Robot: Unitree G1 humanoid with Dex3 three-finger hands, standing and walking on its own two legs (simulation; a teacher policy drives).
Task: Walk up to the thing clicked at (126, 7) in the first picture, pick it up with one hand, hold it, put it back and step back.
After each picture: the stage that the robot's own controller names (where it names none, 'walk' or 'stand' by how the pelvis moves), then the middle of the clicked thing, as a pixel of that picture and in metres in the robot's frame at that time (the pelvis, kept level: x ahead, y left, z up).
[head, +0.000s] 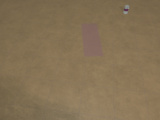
stand; (126, 9) +2.11 -0.70 -0.72
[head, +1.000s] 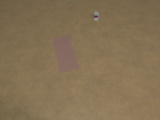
walk; (96, 16) +2.07 -0.13 -0.69
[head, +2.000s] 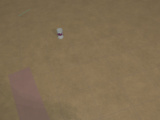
walk; (60, 33) +1.47 +0.29 -0.72
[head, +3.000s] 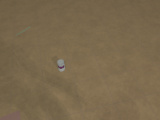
walk; (61, 65) +0.98 +0.24 -0.72
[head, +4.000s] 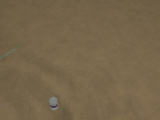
walk; (53, 103) +0.59 +0.19 -0.69
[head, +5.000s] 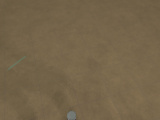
stand; (71, 118) +0.46 +0.06 -0.68
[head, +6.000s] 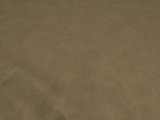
stand; out of the picture +0.41 +0.09 -0.72
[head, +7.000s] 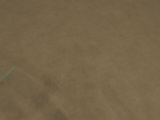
stand; out of the picture +0.37 +0.07 -0.71
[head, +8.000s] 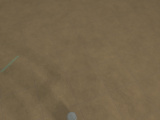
walk; (71, 118) +0.39 +0.06 -0.72
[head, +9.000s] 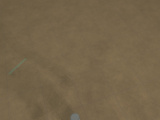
stand; (75, 119) +0.41 +0.09 -0.71
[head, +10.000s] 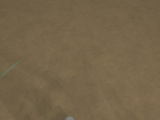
walk; out of the picture +0.42 +0.07 -0.70
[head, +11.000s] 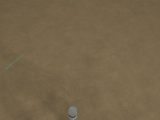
stand; (72, 113) +0.48 +0.05 -0.69
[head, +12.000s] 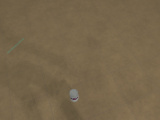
stand; (74, 95) +0.51 +0.08 -0.69
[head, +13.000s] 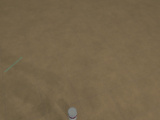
stand; (72, 114) +0.49 +0.06 -0.71
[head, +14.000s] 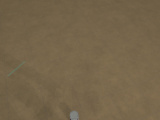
stand; (74, 117) +0.50 +0.06 -0.72
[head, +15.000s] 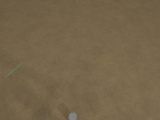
stand; (72, 119) +0.48 +0.06 -0.73
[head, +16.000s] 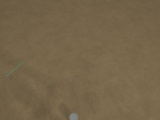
stand; (73, 119) +0.47 +0.05 -0.73
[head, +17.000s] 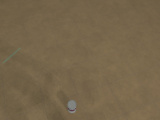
go down; (71, 106) +0.49 +0.04 -0.71
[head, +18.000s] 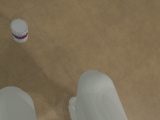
go down; (19, 31) +0.57 +0.11 -0.32
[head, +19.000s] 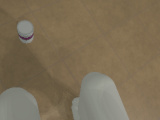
approach; (25, 32) +0.57 +0.10 -0.33
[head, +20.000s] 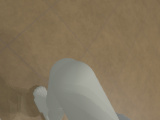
close in; out of the picture +0.56 +0.18 -0.27
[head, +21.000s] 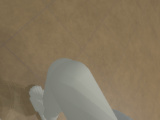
close; out of the picture +0.56 +0.18 -0.28
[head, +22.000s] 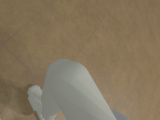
close; out of the picture +0.56 +0.17 -0.30
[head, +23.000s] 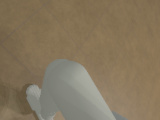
close; out of the picture +0.56 +0.18 -0.30
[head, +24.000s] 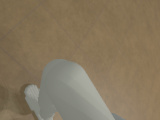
close in; out of the picture +0.56 +0.18 -0.30
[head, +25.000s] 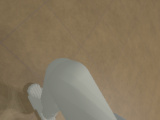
close in; out of the picture +0.56 +0.18 -0.29
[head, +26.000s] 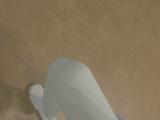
close in; out of the picture +0.56 +0.18 -0.29
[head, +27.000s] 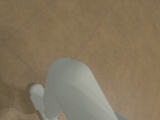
close in; out of the picture +0.56 +0.18 -0.28
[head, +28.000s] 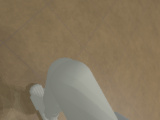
close in; out of the picture +0.56 +0.18 -0.28
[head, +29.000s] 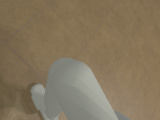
close in; out of the picture +0.56 +0.17 -0.28
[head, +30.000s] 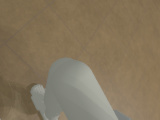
close in; out of the picture +0.56 +0.17 -0.28
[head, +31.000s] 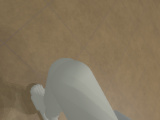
close in; out of the picture +0.56 +0.18 -0.28
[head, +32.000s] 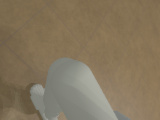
close in; out of the picture +0.56 +0.18 -0.28
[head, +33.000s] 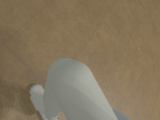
close in; out of the picture +0.56 +0.18 -0.28
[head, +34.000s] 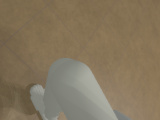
close in; out of the picture +0.56 +0.18 -0.28
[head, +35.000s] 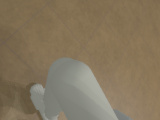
close in; out of the picture +0.56 +0.18 -0.28
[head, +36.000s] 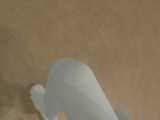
close in; out of the picture +0.56 +0.17 -0.28
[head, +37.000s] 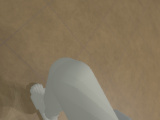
close in; out of the picture +0.56 +0.18 -0.28
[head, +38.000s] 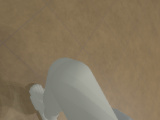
close in; out of the picture +0.56 +0.18 -0.28
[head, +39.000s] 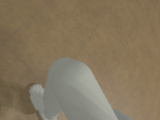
close in; out of the picture +0.56 +0.18 -0.28
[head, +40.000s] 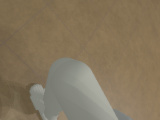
close in; out of the picture +0.56 +0.18 -0.28
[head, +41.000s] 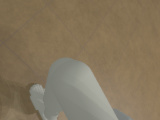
close in; out of the picture +0.56 +0.18 -0.28
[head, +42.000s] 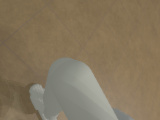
close in; out of the picture +0.56 +0.18 -0.28
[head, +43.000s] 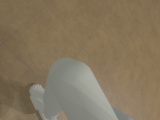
close in; out of the picture +0.56 +0.18 -0.28
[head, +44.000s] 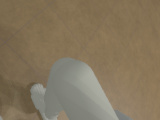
close; out of the picture +0.56 +0.17 -0.29
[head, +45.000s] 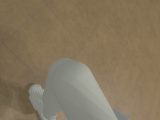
close; out of the picture +0.56 +0.18 -0.29
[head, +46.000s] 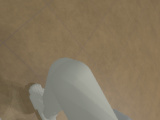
close; out of the picture +0.56 +0.18 -0.29
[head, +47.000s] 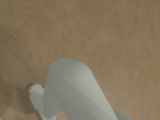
stand; out of the picture +0.56 +0.18 -0.29
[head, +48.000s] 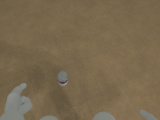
stand; (62, 78) +0.54 +0.06 -0.54
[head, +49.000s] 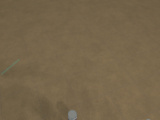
stand; (72, 117) +0.49 +0.03 -0.66
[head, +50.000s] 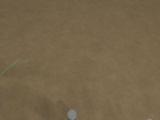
stand; (72, 116) +0.49 +0.04 -0.66
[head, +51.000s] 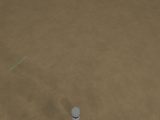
stand; (75, 113) +0.50 +0.04 -0.70
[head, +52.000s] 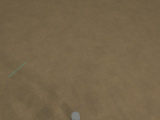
stand; (75, 118) +0.49 +0.05 -0.73
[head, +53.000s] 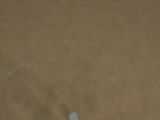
stand; (73, 118) +0.49 +0.06 -0.73
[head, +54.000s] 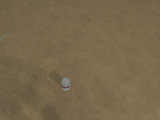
walk; (65, 84) +0.60 +0.07 -0.70
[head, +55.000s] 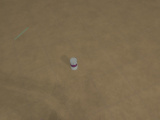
walk; (73, 63) +0.91 +0.13 -0.70
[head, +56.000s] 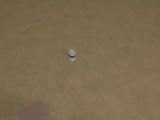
stand; (72, 55) +1.14 +0.08 -0.71
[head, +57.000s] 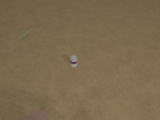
stand; (73, 61) +1.08 +0.06 -0.73
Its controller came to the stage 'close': yes
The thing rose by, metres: 0.00
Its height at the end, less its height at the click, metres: +0.00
